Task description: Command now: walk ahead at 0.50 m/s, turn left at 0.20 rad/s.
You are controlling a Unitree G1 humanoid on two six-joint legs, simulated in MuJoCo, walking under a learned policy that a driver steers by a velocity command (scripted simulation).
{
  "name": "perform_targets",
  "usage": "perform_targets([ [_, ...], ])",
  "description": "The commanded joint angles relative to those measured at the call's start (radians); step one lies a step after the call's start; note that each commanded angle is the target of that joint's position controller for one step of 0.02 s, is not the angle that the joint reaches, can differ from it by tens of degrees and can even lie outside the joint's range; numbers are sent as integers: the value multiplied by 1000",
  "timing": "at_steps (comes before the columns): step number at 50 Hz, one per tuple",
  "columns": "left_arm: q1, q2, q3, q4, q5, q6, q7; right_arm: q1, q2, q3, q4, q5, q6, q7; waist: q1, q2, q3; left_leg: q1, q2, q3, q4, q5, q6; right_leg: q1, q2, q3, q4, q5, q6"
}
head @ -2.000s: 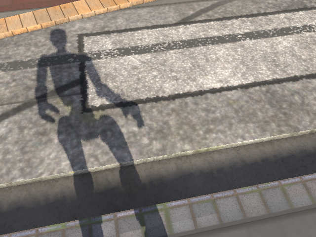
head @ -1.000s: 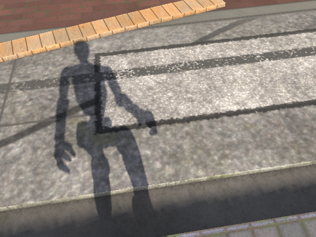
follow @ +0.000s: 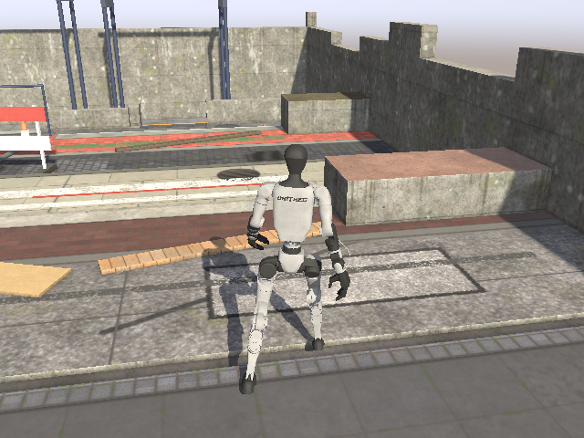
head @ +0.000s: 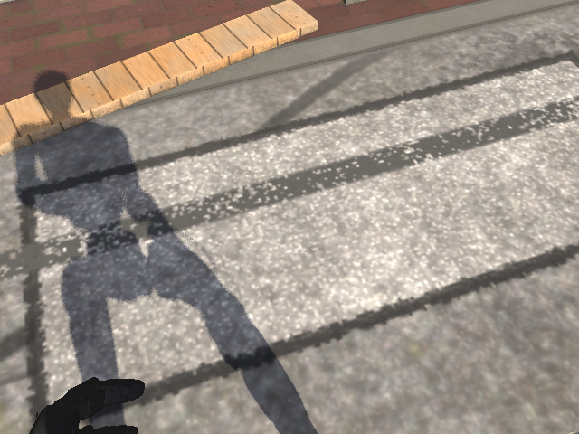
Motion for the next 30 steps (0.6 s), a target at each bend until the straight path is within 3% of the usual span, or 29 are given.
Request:
perform_targets([
  [1, 503, 205, 72, 147, 47, 15, 21, 19, -20, -4, -23, -4, 1, 26, 259, -140, -236, -652, -83, -45, 827, 132, -21, 1003, -104, 22, 64, 192, -83],
  [2, 554, 247, 67, 165, 58, 15, 10, 155, 55, 26, -10, 1, -19, 49, 213, -341, -428, -898, -84, -230, 1078, -110, 1, 1244, -204, 110, 335, 364, -122],
  [3, 538, 201, 59, 130, 61, 42, 19, 100, -43, 5, -6, 17, -49, 56, 246, -268, -438, -927, -57, -276, 1087, -100, 19, 1128, -200, 102, 311, 337, -118],
  [4, 556, 222, 65, 151, 56, 64, 26, 30, -53, -3, -29, 33, -57, 47, 237, -148, -453, -964, -41, -237, 1097, -56, 17, 1058, -236, 141, 241, 170, -133],
  [5, 555, 279, 80, 210, 36, 79, 32, -39, 2, 14, -125, 57, -37, 19, 191, -128, -498, -1038, -50, -91, 1142, 80, -1, 959, -368, 466, -79, -415, -213],
  [6, 489, 301, 88, 215, 30, 71, 31, -35, 14, 26, -147, 94, -9, 3, 142, -179, -459, -1061, 10, -71, 1168, 247, 22, 805, -461, 668, -210, -873, -282],
  [7, 366, 214, 61, 186, 26, 52, 32, -90, -20, 26, -164, 71, 23, -6, 135, -138, -332, -1030, 49, -57, 1160, 280, 49, 626, -442, 612, -260, -1014, -263],
  [8, 216, 107, 27, 148, 29, 33, 35, -155, -64, 4, -167, 41, 47, -11, 107, -78, -212, -933, 77, -105, 934, 420, 92, 384, -388, 427, -247, -979, -181],
  [9, 117, 89, 23, 139, 41, 21, 41, -196, -75, -10, -168, 21, 60, -19, 76, -78, -135, -859, 79, -107, 838, 449, 102, 246, -335, 301, -240, -866, -138],
  [10, 86, 87, 19, 147, 48, 15, 52, -230, -47, -14, -183, 14, 72, -15, 60, -117, -41, -830, 63, -107, 694, 526, 82, 162, -259, 121, -259, -754, -111],
  [11, 107, 72, 18, 155, 63, 17, 71, -262, -50, -21, -188, -2, 73, -16, 79, -142, -29, -820, 39, -76, 629, 580, 68, 186, -204, 8, -276, -693, -103],
  [12, 142, 78, 18, 161, 68, 13, 89, -279, -35, -18, -200, -6, 73, -9, 80, -168, -14, -827, 44, -78, 586, 603, 51, 204, -226, -14, -280, -643, -122],
  [13, 167, 67, 20, 165, 51, 16, 104, -318, -33, -15, -224, -9, 74, -1, 86, -155, 1, -874, 54, -81, 490, 582, 47, 267, -223, -49, -292, -631, -119],
  [14, 189, 68, 23, 164, 49, 20, 115, -344, -46, -20, -240, -11, 75, 12, 84, -138, 0, -868, 45, -80, 417, 626, 50, 303, -212, -80, -297, -620, -117],
  [16, 189, 135, 45, 155, 48, 32, 129, -396, -35, -16, -259, -14, 81, 37, 70, -74, -4, -797, 39, -4, 287, 612, 72, 344, -208, -152, -348, -586, -118],
  [18, 175, 162, 59, 146, 44, 42, 123, -396, -50, -27, -255, -18, 93, 51, 60, -38, 16, -790, 39, 48, 348, 550, 105, 401, -220, -199, -360, -515, -125],
  [20, 163, 164, 66, 131, 23, 56, 113, -410, -59, -31, -258, -11, 104, 60, 53, -4, 36, -793, 29, 82, 289, 484, 145, 483, -197, -258, -311, -423, -107],
  [21, 151, 178, 73, 121, 13, 62, 109, -397, -67, -36, -261, -11, 107, 63, 39, -16, 18, -737, 7, 117, 254, 421, 162, 508, -186, -290, -259, -269, -100],
  [23, 126, 214, 86, 116, -7, 71, 101, -273, -102, -58, -245, -3, 113, 64, -38, -54, -70, -542, -65, 191, 194, 261, 190, 530, -171, -330, -16, 81, -97],
  [24, 77, 208, 85, 104, -21, 75, 95, -82, -140, -83, -188, 0, 110, 65, -141, -8, -142, -310, -125, 213, 43, 321, 222, 461, -137, -352, 257, 127, -81],
  [25, 2, 116, 51, 74, 14, 73, 91, 65, -185, -100, -95, 4, 102, 65, -188, 185, -62, -161, -123, 94, -118, 462, 262, 195, -21, -301, 695, -511, -31],
  [26, 95, -60, 9, 23, 52, 45, 84, -76, -254, -76, -128, 0, 60, 69, 38, 467, -13, -148, 8, -449, -283, 456, 358, -186, 145, -151, 1002, -1044, 1],
  [27, 103, 17, 19, -30, 0, 4, 73, -171, -240, -59, -192, -16, 17, 92, 105, 444, -99, -131, 186, -892, -579, 316, 470, -320, 174, 0, 1089, -983, -17],
  [28, 64, 97, 33, -35, -36, -15, 62, -228, -195, -47, -222, -23, -8, 100, 123, 259, -32, -201, 239, -852, -584, 280, 455, -358, 124, 3, 1049, -875, -45],
  [29, 43, 115, 36, -24, -16, -17, 68, -262, -168, -39, -225, -16, -20, 100, 137, 90, -4, -323, 207, -705, -534, 349, 399, -283, 73, 4, 952, -780, -57],
  [30, 55, 92, 33, -11, 14, -8, 81, -309, -170, -39, -222, -16, -26, 93, 177, 35, -7, -412, 156, -576, -502, 428, 352, -185, 37, 5, 858, -707, -46],
])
